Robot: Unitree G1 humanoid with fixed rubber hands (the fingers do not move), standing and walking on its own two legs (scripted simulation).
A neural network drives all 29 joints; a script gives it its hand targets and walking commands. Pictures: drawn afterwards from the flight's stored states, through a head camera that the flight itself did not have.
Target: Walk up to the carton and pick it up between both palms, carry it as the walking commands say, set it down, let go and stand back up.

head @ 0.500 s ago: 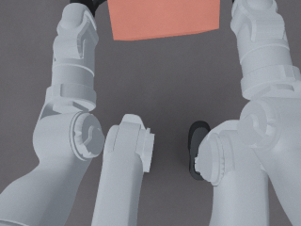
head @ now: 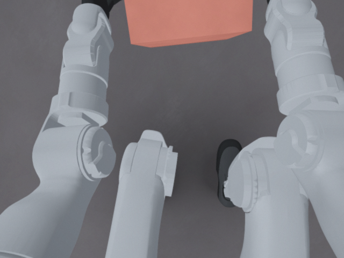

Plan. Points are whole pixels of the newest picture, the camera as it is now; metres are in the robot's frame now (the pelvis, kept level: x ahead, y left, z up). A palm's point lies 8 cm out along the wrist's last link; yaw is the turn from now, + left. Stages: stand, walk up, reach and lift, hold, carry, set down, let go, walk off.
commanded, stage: set down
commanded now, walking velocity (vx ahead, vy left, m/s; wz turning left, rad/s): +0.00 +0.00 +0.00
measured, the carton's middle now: out of the picture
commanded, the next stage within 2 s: let go in 1.80 s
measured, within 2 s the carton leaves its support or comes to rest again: rests again in 0.10 s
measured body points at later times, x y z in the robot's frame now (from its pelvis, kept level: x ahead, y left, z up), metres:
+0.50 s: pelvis -0.02 +0.00 +0.00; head +0.35 +0.00 +0.25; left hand +0.53 +0.20 -0.17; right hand +0.56 -0.17 -0.17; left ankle +0.08 +0.11 -0.33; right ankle +0.11 -0.12 -0.33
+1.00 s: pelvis -0.01 +0.00 +0.09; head +0.33 -0.01 +0.38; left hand +0.54 +0.21 -0.03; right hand +0.57 -0.17 -0.03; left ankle +0.07 +0.11 -0.33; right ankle +0.11 -0.12 -0.33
